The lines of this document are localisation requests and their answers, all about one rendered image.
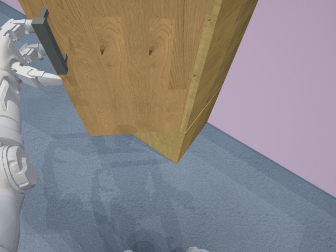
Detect left robot forearm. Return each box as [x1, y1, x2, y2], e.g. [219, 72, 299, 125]
[0, 70, 25, 150]

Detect cupboard door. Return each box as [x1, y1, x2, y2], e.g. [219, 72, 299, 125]
[18, 0, 209, 137]

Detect left robot hand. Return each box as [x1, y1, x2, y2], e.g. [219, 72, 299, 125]
[0, 19, 63, 88]

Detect handle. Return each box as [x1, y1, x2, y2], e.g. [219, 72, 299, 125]
[31, 8, 68, 75]

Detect left robot upper arm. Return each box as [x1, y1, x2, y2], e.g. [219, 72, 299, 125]
[0, 145, 37, 252]

